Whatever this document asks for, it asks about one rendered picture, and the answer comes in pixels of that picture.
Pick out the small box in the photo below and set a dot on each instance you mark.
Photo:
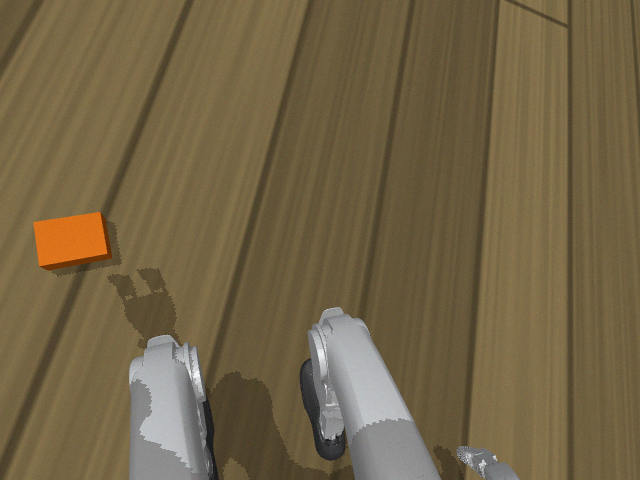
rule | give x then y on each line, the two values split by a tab
70	241

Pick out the right robot foot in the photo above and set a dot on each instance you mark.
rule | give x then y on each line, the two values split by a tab
327	449

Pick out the left robot foot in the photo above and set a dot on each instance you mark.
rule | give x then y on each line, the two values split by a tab
213	473

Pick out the right robot hand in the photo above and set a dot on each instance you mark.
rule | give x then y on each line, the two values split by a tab
485	464

